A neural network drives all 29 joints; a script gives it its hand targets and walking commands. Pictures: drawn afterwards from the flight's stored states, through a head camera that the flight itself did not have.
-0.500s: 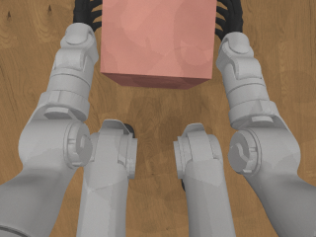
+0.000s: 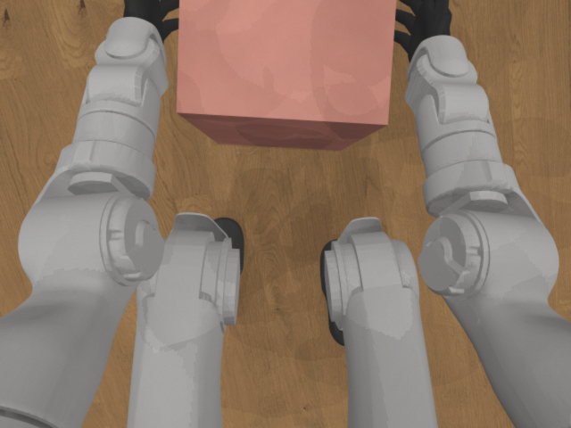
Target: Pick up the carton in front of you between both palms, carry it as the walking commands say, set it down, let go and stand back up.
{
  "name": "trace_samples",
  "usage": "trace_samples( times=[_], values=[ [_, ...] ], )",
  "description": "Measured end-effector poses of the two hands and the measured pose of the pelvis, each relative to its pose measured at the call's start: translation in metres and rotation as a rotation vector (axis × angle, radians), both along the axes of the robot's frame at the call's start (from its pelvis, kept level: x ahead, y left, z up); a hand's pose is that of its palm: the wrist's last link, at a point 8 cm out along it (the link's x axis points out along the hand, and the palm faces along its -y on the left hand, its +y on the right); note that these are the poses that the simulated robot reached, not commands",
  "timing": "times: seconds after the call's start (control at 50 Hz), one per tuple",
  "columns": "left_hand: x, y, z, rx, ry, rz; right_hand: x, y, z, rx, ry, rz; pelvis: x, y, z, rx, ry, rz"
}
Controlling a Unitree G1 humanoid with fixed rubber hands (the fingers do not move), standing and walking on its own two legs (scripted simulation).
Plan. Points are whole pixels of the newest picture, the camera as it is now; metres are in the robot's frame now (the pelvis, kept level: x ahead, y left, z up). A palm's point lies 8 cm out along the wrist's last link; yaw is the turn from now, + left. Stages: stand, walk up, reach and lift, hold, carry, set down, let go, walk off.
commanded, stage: set down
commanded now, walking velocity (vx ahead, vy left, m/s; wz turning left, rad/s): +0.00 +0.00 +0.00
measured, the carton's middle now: (284, 61) +0.51 +0.03 -0.24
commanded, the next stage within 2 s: let go in 1.44 s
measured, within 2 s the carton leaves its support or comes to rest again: rests again in 0.20 s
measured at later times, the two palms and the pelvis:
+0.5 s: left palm (113, 20) +0.53 +0.22 -0.17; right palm (454, 41) +0.53 -0.17 -0.17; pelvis +0.00 +0.01 -0.01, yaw +0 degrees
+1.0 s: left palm out of the picture +0.53 +0.22 +0.00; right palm out of the picture +0.53 -0.17 +0.00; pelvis +0.01 +0.01 +0.11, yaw +0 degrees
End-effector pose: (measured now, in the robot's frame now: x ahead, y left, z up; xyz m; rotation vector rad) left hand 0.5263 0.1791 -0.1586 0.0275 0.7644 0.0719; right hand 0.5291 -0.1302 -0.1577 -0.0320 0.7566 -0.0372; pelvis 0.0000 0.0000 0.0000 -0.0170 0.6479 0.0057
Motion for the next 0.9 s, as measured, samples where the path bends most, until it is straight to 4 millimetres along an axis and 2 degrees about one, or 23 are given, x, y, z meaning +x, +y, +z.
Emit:
trace_samples(
  times=[0.12,0.18,0.28,0.34,0.42,0.48,0.56,0.74,0.9],
  values=[
    [0.003,0.001,-0.002,0.0,-0.018,0.0,0.003,0.0,-0.003,0.001,-0.021,0.016,0.0,0.0,-0.001,0.004,-0.007,0.0],
    [-0.001,0.005,-0.012,0.02,0.0,-0.001,0.001,-0.005,-0.01,-0.032,-0.012,0.034,0.001,0.0,-0.002,0.006,-0.015,0.001],
    [-0.018,0.031,-0.035,0.064,0.046,0.075,-0.011,-0.03,-0.031,-0.069,0.027,-0.031,0.002,0.002,-0.002,0.005,-0.016,-0.002],
    [-0.016,0.044,-0.035,0.077,0.008,0.095,-0.011,-0.038,-0.034,-0.074,0.004,-0.038,0.003,0.002,-0.004,0.007,-0.015,-0.009],
    [-0.008,0.047,-0.028,0.069,-0.037,0.092,-0.005,-0.038,-0.028,-0.057,-0.04,-0.047,0.002,0.004,-0.008,0.006,-0.021,-0.013],
    [0.001,0.042,-0.015,0.053,-0.077,0.083,0.001,-0.036,-0.014,-0.055,-0.078,-0.052,0.002,0.005,-0.009,0.003,-0.022,-0.01],
    [0.007,0.034,0.014,0.04,-0.119,0.071,0.004,-0.035,0.016,-0.06,-0.113,-0.062,0.002,0.005,0.0,0.001,-0.019,-0.007],
    [0.001,0.036,0.092,0.052,-0.112,0.081,0.004,-0.034,0.096,-0.06,-0.111,-0.071,0.006,0.005,0.054,-0.003,0.072,-0.008],
    [0.002,0.04,0.136,0.052,-0.124,0.078,0.005,-0.034,0.138,-0.061,-0.121,-0.075,0.009,0.006,0.091,-0.006,0.137,0.0]
  ],
)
